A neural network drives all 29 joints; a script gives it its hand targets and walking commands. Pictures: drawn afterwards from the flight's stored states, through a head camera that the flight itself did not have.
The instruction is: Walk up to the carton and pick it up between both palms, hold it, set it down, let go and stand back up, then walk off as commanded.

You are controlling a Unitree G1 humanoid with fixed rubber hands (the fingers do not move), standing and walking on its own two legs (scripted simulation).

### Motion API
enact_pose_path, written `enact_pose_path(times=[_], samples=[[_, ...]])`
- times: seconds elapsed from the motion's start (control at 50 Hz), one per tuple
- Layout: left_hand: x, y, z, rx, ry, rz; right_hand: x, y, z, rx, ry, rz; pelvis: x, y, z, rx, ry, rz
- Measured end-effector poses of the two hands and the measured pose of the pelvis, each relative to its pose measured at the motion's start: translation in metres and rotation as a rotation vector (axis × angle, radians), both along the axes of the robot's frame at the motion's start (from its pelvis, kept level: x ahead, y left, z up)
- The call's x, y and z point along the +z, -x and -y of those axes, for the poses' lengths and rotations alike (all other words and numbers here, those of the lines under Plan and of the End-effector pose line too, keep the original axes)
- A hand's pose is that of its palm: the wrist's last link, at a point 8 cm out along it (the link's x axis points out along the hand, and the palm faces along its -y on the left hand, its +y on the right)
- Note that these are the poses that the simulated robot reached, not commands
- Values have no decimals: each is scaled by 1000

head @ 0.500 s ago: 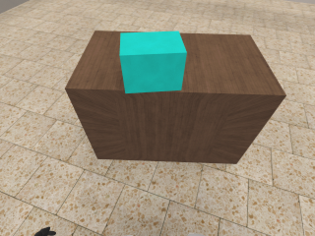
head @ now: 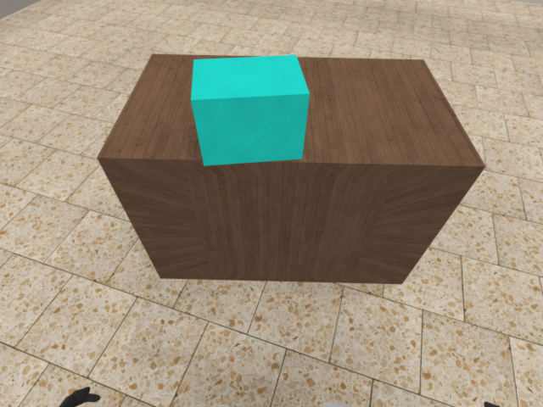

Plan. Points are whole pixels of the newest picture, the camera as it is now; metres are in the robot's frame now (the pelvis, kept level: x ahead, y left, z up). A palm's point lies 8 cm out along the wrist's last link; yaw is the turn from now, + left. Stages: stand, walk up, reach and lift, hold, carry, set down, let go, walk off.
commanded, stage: walk up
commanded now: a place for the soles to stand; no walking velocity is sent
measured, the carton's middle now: (249, 110) +0.76 +0.06 +0.00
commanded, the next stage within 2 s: none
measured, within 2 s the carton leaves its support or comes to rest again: neither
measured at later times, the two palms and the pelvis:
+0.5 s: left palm out of the picture +0.15 +0.33 -0.06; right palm out of the picture +0.13 -0.32 -0.07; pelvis +0.04 +0.01 +0.00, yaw +1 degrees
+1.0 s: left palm (28, 400) +0.16 +0.36 -0.07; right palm (458, 353) +0.23 -0.29 -0.08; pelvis +0.11 +0.03 +0.00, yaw +2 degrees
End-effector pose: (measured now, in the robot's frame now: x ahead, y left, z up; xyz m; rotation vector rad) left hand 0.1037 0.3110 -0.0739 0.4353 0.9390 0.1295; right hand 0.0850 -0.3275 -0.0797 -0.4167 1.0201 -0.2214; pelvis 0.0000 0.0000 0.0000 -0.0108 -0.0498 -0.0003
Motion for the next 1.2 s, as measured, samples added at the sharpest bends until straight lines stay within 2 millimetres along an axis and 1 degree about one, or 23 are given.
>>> enact_pose_path(times=[0.06,0.1,0.16,0.2,0.28,0.36,0.42,0.48,0.52,0.6,0.66,0.68,0.72,0.82,0.88,0.92,1.0,1.02,1.06,1.14,1.2], samples=[[1,-8,6,-20,-4,16,2,2,8,-8,5,-4,0,-1,7,-8,0,-4],[2,-11,11,-30,-11,25,-2,3,15,-11,2,-9,-2,-1,13,-10,-9,-11],[5,-8,19,-25,-10,34,-6,2,19,-12,-10,-21,-1,-2,19,-5,-12,-10],[8,-5,19,-22,-15,28,-6,0,18,-12,-17,-19,0,-3,19,-5,-18,-12],[8,-5,11,-17,-22,27,-7,-6,12,0,-23,-19,0,-5,14,3,-10,-17],[5,-7,-10,-5,-29,30,0,-23,0,29,-15,2,-2,-12,2,22,5,-30],[5,-18,-19,-1,-26,40,5,-34,-7,30,-7,28,-2,-23,-6,24,10,-18],[10,-38,-20,-14,-20,71,11,-41,-8,24,1,30,2,-34,-7,19,17,-5],[12,-51,-18,-25,-21,89,12,-46,-6,21,3,25,3,-41,-6,17,18,4],[16,-74,-10,-39,-32,109,6,-58,2,19,-6,11,1,-55,2,15,8,8],[17,-83,0,-46,-45,110,-5,-68,10,17,-24,-8,-2,-65,12,16,-1,-3],[18,-82,2,-39,-47,108,-7,-72,10,22,-30,-15,-2,-69,14,21,4,-5],[20,-72,2,-23,-53,76,-6,-85,9,29,-42,-8,1,-77,15,25,-5,-18],[24,-47,-9,7,-82,-31,-8,-114,-3,47,-69,27,4,-91,9,26,-10,-32],[21,-42,-18,20,-81,-66,-9,-124,-13,57,-74,28,3,-98,0,30,0,-37],[17,-44,-26,25,-74,-73,-7,-130,-20,63,-70,26,2,-102,-7,33,8,-43],[4,-58,-46,33,-53,-71,-4,-144,-40,76,-47,40,-3,-112,-29,40,20,-45],[1,-64,-50,31,-47,-66,-3,-144,-44,73,-42,48,-4,-114,-34,37,11,-27],[1,-79,-53,37,-31,-37,0,-143,-50,66,-37,49,-3,-120,-42,38,13,-4],[8,-111,-60,19,-26,25,13,-150,-52,58,-19,54,4,-131,-47,34,22,15],[12,-124,-64,8,-41,38,16,-159,-50,58,-14,58,5,-139,-46,34,20,17]])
